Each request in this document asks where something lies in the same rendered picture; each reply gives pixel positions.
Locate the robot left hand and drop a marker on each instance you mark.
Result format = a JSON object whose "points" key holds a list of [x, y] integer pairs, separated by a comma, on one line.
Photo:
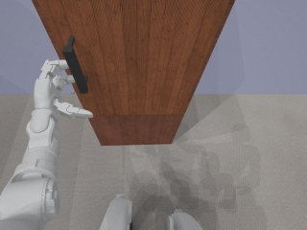
{"points": [[49, 85]]}

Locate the cupboard door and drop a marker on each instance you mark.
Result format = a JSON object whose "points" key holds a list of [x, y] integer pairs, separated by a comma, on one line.
{"points": [[141, 57]]}

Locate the left robot forearm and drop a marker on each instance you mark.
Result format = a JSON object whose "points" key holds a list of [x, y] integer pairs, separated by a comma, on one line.
{"points": [[42, 154]]}

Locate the left robot thigh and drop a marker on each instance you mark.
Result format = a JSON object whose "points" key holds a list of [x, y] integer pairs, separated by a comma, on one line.
{"points": [[118, 215]]}

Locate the right robot shin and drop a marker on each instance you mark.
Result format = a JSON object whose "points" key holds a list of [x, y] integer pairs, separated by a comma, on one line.
{"points": [[178, 211]]}

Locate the handle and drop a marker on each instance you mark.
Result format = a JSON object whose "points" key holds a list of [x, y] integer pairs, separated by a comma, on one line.
{"points": [[74, 66]]}

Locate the robot left upper arm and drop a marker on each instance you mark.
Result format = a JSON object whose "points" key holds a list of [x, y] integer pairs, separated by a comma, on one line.
{"points": [[29, 204]]}

